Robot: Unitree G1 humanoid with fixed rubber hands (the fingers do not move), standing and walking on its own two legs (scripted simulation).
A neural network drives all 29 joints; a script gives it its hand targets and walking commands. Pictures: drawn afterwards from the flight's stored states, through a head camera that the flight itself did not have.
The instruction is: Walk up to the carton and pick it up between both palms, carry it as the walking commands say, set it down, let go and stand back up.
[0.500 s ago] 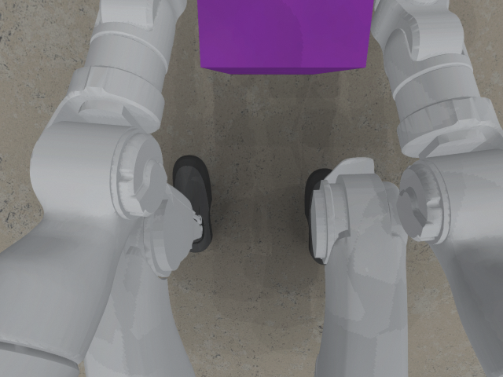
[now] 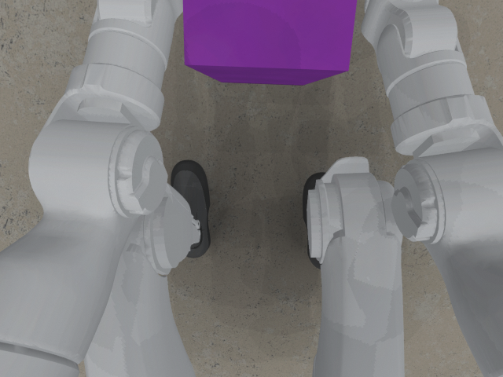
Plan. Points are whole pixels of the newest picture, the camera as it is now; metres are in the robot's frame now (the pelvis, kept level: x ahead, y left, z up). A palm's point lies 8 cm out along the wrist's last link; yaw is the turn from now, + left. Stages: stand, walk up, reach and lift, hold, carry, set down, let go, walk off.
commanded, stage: reach and lift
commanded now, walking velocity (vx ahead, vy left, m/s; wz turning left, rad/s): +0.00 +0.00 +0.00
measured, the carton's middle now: out of the picture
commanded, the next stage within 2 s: none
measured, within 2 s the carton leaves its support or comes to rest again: leaves its support in 0.02 s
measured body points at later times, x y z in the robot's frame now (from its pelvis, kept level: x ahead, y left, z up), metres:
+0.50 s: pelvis -0.01 +0.00 +0.01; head +0.32 -0.02 +0.30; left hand +0.56 +0.11 -0.10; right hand +0.54 -0.13 -0.10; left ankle +0.15 +0.14 -0.33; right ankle +0.11 -0.13 -0.33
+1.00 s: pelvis -0.02 +0.00 +0.05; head +0.30 -0.03 +0.36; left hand +0.55 +0.10 -0.04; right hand +0.52 -0.13 -0.05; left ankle +0.15 +0.14 -0.33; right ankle +0.11 -0.13 -0.33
